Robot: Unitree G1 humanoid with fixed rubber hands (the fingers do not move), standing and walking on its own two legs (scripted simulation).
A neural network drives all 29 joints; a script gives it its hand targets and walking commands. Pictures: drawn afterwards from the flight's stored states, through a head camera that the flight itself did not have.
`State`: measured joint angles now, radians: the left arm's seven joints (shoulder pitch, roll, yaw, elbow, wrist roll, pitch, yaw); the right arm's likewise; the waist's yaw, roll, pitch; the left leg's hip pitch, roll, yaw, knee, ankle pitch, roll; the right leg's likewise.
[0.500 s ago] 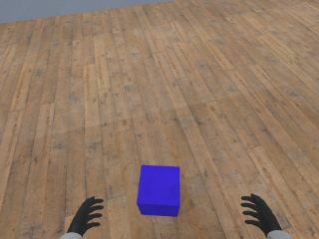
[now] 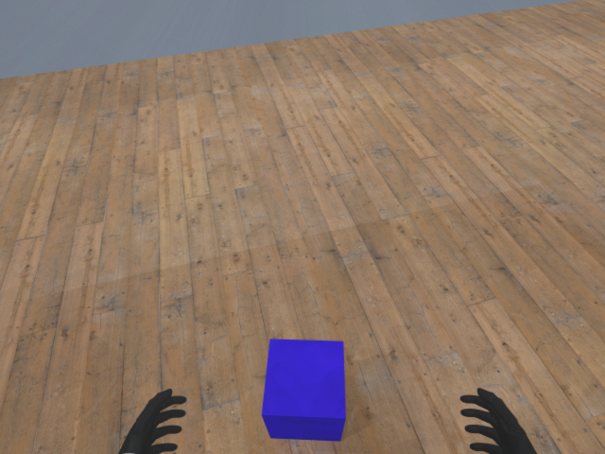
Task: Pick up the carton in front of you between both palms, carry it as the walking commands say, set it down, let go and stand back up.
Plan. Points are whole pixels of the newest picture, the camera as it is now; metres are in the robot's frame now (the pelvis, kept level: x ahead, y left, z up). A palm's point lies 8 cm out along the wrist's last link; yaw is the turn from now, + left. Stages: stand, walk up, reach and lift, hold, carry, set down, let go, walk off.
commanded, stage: stand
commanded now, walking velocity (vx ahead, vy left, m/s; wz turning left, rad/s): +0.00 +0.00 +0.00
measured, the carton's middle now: (305, 391) +0.41 +0.05 -0.65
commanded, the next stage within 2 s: none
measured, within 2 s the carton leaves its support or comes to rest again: neither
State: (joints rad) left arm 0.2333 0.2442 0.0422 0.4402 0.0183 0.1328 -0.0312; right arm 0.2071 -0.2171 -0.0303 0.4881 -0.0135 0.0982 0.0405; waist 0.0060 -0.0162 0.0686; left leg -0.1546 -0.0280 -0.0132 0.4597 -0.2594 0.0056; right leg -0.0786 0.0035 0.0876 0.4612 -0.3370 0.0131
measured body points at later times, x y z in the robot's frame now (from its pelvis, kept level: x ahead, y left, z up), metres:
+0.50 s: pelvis +0.01 +0.00 +0.00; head +0.02 +0.01 +0.45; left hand +0.15 +0.29 -0.10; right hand +0.15 -0.29 -0.10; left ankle -0.01 +0.11 -0.74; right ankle -0.05 -0.13 -0.74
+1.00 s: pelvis -0.01 +0.00 +0.00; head -0.01 +0.01 +0.45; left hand +0.10 +0.30 -0.11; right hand +0.11 -0.30 -0.10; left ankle -0.01 +0.11 -0.74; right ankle -0.05 -0.13 -0.74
